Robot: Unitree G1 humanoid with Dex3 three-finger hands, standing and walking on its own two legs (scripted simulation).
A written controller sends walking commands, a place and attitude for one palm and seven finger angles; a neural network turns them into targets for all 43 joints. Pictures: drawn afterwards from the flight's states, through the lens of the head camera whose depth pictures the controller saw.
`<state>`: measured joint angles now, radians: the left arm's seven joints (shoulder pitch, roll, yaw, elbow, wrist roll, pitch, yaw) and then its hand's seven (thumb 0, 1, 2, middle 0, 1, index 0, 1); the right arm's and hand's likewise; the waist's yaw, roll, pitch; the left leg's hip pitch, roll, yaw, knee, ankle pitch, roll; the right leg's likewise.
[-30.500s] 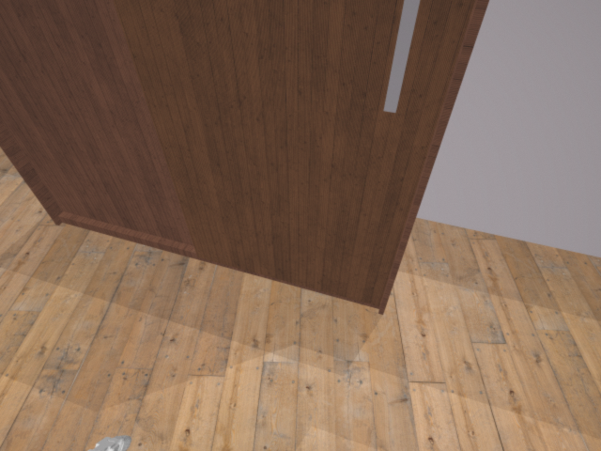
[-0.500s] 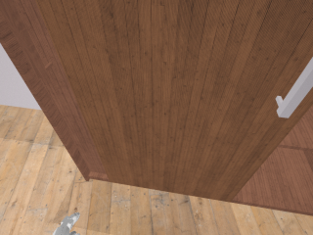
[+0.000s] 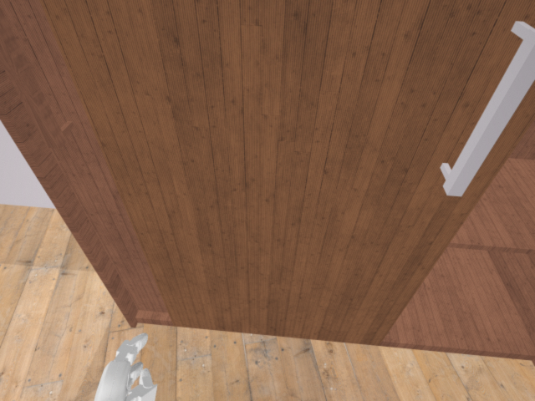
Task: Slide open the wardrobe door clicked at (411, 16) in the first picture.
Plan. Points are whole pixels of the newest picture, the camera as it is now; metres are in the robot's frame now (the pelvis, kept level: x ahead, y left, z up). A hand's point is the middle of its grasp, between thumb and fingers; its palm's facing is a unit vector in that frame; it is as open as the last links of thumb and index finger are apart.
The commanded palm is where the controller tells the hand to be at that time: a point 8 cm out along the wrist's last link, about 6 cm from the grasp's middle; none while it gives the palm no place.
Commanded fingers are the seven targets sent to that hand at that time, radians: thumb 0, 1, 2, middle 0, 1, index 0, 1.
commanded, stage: draw the hand back to the body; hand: right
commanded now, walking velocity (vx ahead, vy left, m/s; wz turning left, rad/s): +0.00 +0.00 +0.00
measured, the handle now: (483, 118) +0.46 -0.32 +0.23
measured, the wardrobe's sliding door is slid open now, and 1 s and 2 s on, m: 0.58 0.58 0.58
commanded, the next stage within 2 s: step back with the hand held close in 1.44 s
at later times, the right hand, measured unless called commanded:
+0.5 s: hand out of the picture +0.23 -0.33 +0.17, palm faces +0.45 +0.85 -0.26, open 14.0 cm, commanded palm +0.18 -0.35 +0.20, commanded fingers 0.00 0.08 -0.43 0.23 0.87 0.23 0.87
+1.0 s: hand (509, 279) +0.23 -0.27 +0.16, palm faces +0.42 +0.83 -0.35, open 9.4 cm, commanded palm +0.17 -0.30 +0.18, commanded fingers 0.00 -0.83 -0.87 0.20 0.34 0.20 0.34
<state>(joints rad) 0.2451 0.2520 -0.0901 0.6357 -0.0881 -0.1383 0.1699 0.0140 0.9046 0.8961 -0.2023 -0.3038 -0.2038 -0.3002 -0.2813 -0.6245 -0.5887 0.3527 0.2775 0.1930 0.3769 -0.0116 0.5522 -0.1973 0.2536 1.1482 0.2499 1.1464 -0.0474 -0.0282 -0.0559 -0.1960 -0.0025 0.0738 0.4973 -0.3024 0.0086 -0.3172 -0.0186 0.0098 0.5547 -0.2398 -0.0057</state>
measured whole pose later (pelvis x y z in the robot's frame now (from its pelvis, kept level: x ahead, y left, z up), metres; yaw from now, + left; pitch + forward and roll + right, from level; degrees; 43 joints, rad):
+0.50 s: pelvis -0.01 +0.00 +0.00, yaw +0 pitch -2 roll +1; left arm 0.20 0.26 -0.08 0.61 -0.03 -0.23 0.10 0.02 0.91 0.90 -0.20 -0.30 -0.20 -0.30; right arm 0.06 -0.47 -0.48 -0.05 0.18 0.09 0.08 -0.01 0.39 -0.28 0.25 1.05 0.25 1.05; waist -0.07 -0.04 -0.02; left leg -0.16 -0.01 0.08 0.47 -0.28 0.01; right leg -0.28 -0.02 0.02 0.53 -0.21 0.00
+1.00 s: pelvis +0.02 -0.01 +0.01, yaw +2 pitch -4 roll +0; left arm 0.21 0.23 -0.02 0.65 0.00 -0.14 0.08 0.02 0.91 0.90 -0.20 -0.30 -0.20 -0.30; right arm 0.41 -0.35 -0.33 -0.34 0.08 -0.05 -0.10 0.01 -0.48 -0.69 0.23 0.54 0.22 0.54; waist -0.06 -0.03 -0.02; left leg -0.06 0.02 0.03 0.41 -0.29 -0.01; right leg -0.15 0.00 -0.04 0.43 -0.22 -0.02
